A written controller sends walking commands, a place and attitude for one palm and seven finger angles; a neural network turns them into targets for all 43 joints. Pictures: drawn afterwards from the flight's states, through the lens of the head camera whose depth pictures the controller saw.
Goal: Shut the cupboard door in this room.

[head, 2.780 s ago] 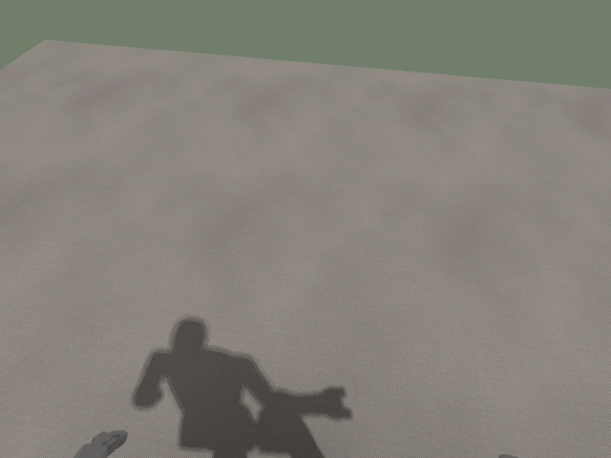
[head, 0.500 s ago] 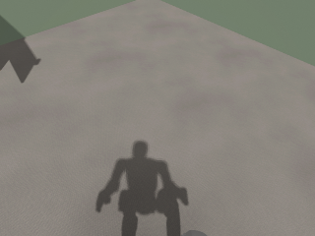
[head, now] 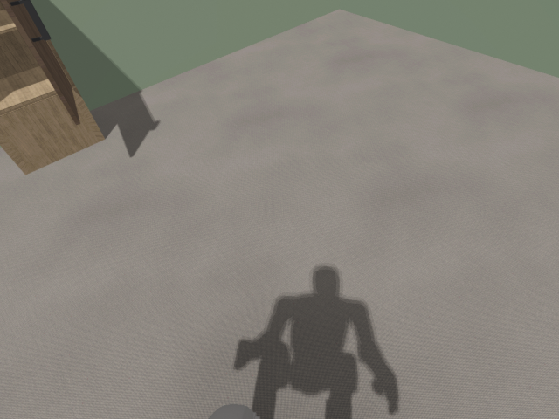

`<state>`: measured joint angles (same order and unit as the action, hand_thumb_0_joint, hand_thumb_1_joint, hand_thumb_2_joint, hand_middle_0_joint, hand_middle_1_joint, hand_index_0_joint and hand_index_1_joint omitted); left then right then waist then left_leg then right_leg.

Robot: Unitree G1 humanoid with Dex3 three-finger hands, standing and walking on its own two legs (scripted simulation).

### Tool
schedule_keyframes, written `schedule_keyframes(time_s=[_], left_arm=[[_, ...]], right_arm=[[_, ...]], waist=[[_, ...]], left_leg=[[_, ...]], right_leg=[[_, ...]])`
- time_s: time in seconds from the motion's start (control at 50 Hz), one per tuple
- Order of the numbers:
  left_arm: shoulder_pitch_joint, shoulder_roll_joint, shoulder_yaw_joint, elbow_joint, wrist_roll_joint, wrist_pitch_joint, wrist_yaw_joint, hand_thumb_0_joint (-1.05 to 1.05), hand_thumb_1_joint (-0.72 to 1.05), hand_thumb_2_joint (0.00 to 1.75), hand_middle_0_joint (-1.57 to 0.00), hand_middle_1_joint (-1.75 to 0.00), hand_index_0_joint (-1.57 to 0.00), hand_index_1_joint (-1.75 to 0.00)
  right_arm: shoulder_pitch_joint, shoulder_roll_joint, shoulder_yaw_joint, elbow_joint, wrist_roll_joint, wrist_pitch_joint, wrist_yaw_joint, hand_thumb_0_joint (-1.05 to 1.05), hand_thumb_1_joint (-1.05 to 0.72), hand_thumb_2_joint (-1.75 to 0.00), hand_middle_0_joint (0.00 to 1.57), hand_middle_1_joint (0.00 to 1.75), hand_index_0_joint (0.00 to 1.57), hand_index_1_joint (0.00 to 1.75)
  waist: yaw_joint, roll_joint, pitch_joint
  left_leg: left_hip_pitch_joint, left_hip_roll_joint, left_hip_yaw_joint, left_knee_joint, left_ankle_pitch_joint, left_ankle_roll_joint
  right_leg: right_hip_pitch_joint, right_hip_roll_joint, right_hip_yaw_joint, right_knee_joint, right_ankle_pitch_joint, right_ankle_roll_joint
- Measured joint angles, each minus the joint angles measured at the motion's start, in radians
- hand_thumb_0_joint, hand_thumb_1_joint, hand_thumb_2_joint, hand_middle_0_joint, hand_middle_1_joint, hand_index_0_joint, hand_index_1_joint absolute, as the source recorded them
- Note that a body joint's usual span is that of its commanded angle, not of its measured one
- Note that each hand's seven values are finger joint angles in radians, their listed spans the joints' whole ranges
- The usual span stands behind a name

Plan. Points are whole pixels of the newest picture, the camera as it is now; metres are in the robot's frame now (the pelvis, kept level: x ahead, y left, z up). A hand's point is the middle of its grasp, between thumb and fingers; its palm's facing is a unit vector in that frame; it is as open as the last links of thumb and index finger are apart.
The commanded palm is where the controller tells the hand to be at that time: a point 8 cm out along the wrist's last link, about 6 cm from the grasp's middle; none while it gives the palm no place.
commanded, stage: turn or walk to find it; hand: left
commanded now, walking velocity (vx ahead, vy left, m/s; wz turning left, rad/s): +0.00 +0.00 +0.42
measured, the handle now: (30, 21) +1.43 +0.98 +0.04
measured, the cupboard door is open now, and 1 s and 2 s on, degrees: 78 78 78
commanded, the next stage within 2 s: none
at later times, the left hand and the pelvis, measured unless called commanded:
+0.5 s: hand out of the picture -0.05 +0.29 -0.18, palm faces +0.27 -0.94 -0.21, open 7.4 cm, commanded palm none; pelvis -0.03 +0.07 +0.00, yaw +12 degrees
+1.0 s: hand out of the picture -0.02 +0.25 -0.15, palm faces +0.38 -0.88 -0.27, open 7.4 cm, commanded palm none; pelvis -0.06 +0.02 -0.01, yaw +23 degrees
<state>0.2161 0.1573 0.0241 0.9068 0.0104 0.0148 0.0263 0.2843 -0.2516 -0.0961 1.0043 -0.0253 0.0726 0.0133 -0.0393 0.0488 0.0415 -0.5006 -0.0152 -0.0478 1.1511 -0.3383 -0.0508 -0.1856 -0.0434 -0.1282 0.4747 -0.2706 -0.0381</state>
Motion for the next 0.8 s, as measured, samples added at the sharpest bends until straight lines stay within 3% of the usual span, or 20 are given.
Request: schedule_keyframes(time_s=[0.12, 0.26, 0.3, 0.32, 0.38, 0.44, 0.52, 0.66, 0.8], left_arm=[[0.032, -0.001, 0.004, 0.019, 0.007, -0.007, 0.002, 0.01, 0.91, 0.9, -0.21, -0.29, -0.2, -0.3], [0.065, 0.039, 0.018, 0.05, 0.019, -0.001, -0.003, 0.01, 0.9, 0.9, -0.21, -0.29, -0.2, -0.3], [0.075, 0.056, 0.025, 0.061, 0.015, 0.006, -0.004, 0.01, 0.9, 0.9, -0.21, -0.29, -0.2, -0.3], [0.079, 0.069, 0.029, 0.066, 0.011, 0.013, -0.004, 0.01, 0.9, 0.9, -0.21, -0.29, -0.2, -0.3], [0.076, 0.097, 0.04, 0.084, 0.008, 0.047, 0.001, 0.01, 0.9, 0.9, -0.21, -0.29, -0.2, -0.3], [0.058, 0.104, 0.047, 0.096, 0.009, 0.06, -0.004, 0.01, 0.91, 0.9, -0.2, -0.29, -0.2, -0.3], [0.025, 0.106, 0.048, 0.08, 0.008, 0.047, -0.011, 0.01, 0.91, 0.9, -0.2, -0.29, -0.2, -0.3], [-0.03, 0.096, 0.047, 0.053, 0.006, 0.044, -0.008, 0.01, 0.9, 0.9, -0.2, -0.29, -0.2, -0.3], [-0.078, 0.069, 0.04, 0.03, 0.002, 0.048, -0.006, 0.01, 0.9, 0.9, -0.2, -0.29, -0.2, -0.3]], right_arm=[[-0.02, 0.0, 0.006, 0.018, 0.001, 0.012, -0.002, 0.01, -0.91, -0.9, 0.2, 0.3, 0.2, 0.3], [-0.104, 0.019, 0.026, -0.005, 0.014, -0.003, -0.004, 0.01, -0.91, -0.9, 0.2, 0.3, 0.2, 0.3], [-0.123, 0.023, 0.032, -0.024, 0.016, -0.019, -0.003, 0.01, -0.91, -0.9, 0.2, 0.3, 0.2, 0.3], [-0.133, 0.029, 0.034, -0.03, 0.015, -0.03, -0.002, 0.01, -0.91, -0.9, 0.2, 0.3, 0.2, 0.3], [-0.154, 0.053, 0.047, -0.048, 0.01, -0.049, -0.003, 0.01, -0.91, -0.9, 0.2, 0.3, 0.2, 0.3], [-0.152, 0.064, 0.057, -0.058, 0.008, -0.057, -0.017, 0.0, -0.91, -0.9, 0.2, 0.3, 0.2, 0.3], [-0.135, 0.073, 0.065, -0.057, 0.012, -0.065, -0.024, 0.0, -0.9, -0.9, 0.21, 0.3, 0.2, 0.3], [-0.079, 0.082, 0.06, -0.045, 0.011, -0.061, -0.024, 0.0, -0.9, -0.9, 0.21, 0.3, 0.2, 0.3], [-0.019, 0.071, 0.046, -0.026, 0.002, -0.047, -0.024, 0.01, -0.9, -0.9, 0.21, 0.3, 0.2, 0.3]], waist=[[0.021, -0.02, 0.011], [0.064, -0.065, 0.039], [0.066, -0.075, 0.037], [0.067, -0.091, 0.037], [0.082, -0.121, 0.036], [0.073, -0.107, 0.024], [0.067, -0.096, 0.017], [0.04, -0.086, 0.005], [-0.002, -0.058, 0.004]], left_leg=[[0.046, 0.053, 0.017, -0.055, -0.028, -0.024], [0.174, 0.052, 0.094, -0.373, -0.101, -0.007], [0.232, 0.045, 0.116, -0.517, -0.014, 0.005], [0.246, 0.032, 0.123, -0.555, 0.001, 0.034], [0.243, 0.013, 0.132, -0.544, 0.0, 0.099], [0.264, 0.009, 0.11, -0.604, 0.037, 0.115], [0.292, -0.01, 0.08, -0.692, 0.098, 0.128], [0.296, -0.047, 0.036, -0.744, 0.147, 0.141], [0.258, -0.074, -0.01, -0.739, 0.174, 0.135]], right_leg=[[-0.001, -0.026, -0.057, 0.005, -0.004, 0.005], [-0.04, -0.077, -0.101, 0.072, -0.025, 0.04], [-0.06, -0.093, -0.117, 0.117, -0.044, 0.06], [-0.079, -0.111, -0.114, 0.156, -0.059, 0.07], [-0.169, -0.093, -0.011, 0.385, -0.232, 0.093], [-0.235, -0.062, 0.047, 0.56, -0.197, 0.103], [-0.276, -0.055, 0.092, 0.639, -0.11, 0.124], [-0.263, -0.048, 0.125, 0.579, -0.08, 0.144], [-0.213, -0.015, 0.129, 0.438, -0.137, 0.128]])
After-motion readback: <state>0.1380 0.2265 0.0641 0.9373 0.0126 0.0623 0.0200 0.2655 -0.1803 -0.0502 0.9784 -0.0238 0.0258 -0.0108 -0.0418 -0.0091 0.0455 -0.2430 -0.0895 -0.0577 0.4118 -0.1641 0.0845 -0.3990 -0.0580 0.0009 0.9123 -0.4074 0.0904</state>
